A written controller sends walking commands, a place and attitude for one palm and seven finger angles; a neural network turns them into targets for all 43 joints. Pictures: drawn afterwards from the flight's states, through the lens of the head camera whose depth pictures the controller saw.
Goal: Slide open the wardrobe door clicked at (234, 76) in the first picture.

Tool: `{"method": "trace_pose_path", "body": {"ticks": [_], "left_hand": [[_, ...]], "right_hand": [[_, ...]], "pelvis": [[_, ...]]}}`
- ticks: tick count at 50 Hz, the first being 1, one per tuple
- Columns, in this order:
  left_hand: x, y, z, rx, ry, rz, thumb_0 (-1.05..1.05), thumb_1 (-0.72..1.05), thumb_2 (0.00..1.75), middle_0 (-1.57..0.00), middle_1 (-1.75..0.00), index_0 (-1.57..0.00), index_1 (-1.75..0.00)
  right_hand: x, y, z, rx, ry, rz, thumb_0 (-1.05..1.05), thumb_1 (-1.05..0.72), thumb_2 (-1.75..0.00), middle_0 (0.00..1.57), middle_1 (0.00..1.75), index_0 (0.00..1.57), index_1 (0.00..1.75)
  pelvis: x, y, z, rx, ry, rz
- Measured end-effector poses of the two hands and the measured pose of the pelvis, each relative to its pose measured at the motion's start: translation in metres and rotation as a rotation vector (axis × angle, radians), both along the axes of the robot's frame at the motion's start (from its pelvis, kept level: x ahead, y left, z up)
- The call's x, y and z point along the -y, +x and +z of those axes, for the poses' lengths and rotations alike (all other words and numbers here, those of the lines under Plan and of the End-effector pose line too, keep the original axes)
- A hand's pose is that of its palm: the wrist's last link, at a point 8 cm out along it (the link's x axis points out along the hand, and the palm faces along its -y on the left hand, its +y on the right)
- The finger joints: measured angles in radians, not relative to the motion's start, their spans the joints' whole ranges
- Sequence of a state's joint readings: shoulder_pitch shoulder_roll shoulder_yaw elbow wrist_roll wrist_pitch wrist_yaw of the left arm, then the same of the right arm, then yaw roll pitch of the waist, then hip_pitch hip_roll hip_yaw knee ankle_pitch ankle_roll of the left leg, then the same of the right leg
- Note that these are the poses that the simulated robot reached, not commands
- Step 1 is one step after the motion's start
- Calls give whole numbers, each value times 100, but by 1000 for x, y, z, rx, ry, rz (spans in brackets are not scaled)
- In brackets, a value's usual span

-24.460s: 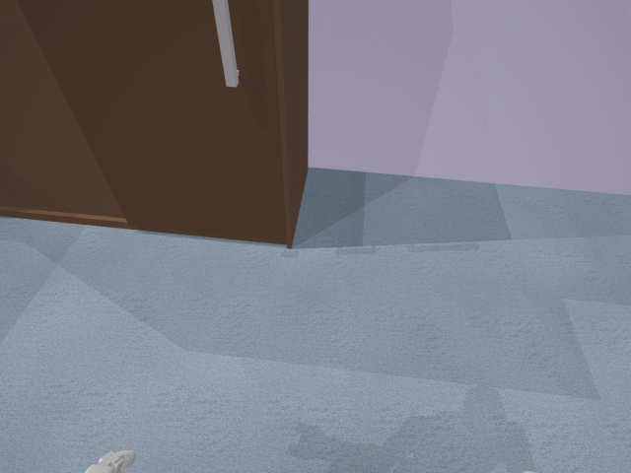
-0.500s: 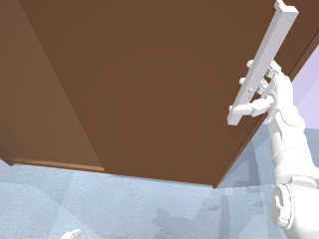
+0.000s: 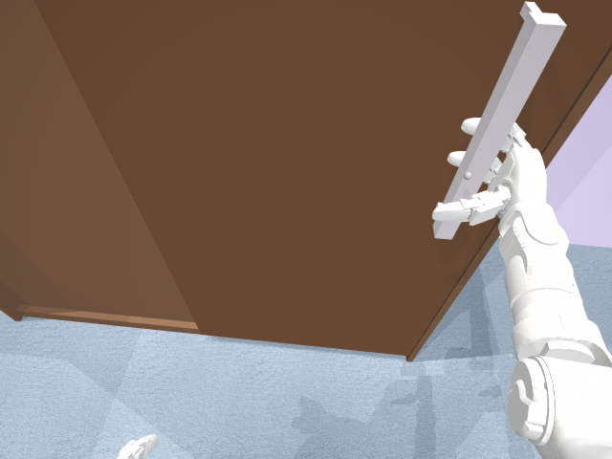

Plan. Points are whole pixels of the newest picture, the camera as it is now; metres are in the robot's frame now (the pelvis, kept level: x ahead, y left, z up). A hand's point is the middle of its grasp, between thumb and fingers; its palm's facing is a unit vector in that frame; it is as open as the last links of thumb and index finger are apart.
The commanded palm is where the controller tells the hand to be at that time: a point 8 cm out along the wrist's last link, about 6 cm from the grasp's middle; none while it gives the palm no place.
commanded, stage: slide the fingers in behind the handle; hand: right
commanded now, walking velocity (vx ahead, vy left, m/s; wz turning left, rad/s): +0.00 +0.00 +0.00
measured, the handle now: (477, 143) +0.51 -0.16 +0.16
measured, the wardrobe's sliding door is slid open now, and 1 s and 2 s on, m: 0.00 0.00 0.00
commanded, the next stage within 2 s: grip the handle and tug to test in 0.60 s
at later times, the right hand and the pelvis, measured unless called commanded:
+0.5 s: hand (467, 176) +0.46 -0.14 +0.15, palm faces -0.03 +1.00 +0.00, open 14.1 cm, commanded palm +0.43 -0.19 +0.15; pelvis +0.00 +0.00 +0.00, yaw +0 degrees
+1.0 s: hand (466, 176) +0.46 -0.14 +0.15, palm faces -0.01 +1.00 -0.01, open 12.1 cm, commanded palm +0.42 -0.18 +0.15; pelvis +0.00 +0.00 +0.00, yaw +0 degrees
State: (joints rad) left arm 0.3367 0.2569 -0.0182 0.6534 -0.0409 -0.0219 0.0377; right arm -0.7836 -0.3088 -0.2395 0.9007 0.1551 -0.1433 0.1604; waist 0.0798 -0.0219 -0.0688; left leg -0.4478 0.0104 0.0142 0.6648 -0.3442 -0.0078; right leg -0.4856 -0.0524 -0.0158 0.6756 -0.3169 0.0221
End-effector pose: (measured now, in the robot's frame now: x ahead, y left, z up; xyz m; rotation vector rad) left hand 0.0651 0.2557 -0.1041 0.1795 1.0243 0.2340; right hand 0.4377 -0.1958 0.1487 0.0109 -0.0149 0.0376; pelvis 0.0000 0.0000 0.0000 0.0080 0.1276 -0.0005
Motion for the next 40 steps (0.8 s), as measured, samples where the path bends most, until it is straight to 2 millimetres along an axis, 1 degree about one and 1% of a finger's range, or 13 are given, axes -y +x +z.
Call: {"method": "trace_pose_path", "body": {"ticks": [16,36,40], "left_hand": [[5,-7,-3,-18,-8,-4,1,91,90,-20,-30,-20,-30],[6,-2,-1,-2,-8,-6,1,91,90,-20,-30,-20,-30],[5,-1,-1,-2,-6,-5,1,91,90,-20,-30,-20,-30]], "right_hand": [[-1,-3,2,12,-13,-9,-1,50,-30,29,120,27,120],[-1,-1,1,12,-11,-6,-1,50,-30,29,120,28,120],[-1,-1,1,11,-14,-6,-1,48,-31,29,120,28,121]], "pelvis": [[4,-1,0,1,2,-3],[5,0,-1,-1,2,0],[4,1,0,-1,2,-1]]}}
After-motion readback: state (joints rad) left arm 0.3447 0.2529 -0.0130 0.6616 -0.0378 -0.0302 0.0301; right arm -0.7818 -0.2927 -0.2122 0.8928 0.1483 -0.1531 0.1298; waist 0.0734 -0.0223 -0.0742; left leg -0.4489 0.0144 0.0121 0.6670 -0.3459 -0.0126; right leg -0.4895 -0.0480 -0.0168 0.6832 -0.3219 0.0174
